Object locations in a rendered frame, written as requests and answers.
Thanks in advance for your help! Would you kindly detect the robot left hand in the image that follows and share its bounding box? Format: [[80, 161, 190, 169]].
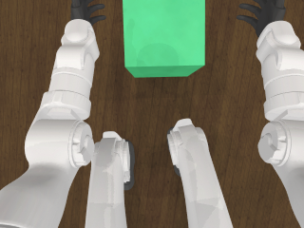
[[70, 0, 106, 26]]

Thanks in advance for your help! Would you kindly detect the right robot thigh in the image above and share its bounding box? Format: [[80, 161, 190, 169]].
[[167, 124, 234, 228]]

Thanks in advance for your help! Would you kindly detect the robot right hand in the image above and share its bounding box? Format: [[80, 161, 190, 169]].
[[236, 0, 286, 38]]

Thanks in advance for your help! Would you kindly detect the carton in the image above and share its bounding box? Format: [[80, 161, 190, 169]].
[[123, 0, 205, 78]]

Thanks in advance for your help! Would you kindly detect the left robot upper arm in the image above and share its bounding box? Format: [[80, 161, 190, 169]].
[[0, 119, 95, 228]]

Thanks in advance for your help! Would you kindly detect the left robot forearm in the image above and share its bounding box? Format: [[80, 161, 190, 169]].
[[25, 19, 100, 159]]

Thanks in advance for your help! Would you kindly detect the right robot forearm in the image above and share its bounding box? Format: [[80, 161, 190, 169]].
[[256, 20, 304, 122]]

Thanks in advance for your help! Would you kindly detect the robot right foot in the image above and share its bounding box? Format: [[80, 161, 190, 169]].
[[166, 126, 181, 177]]

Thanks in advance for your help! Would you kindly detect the right robot upper arm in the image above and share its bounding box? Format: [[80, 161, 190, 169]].
[[257, 119, 304, 228]]

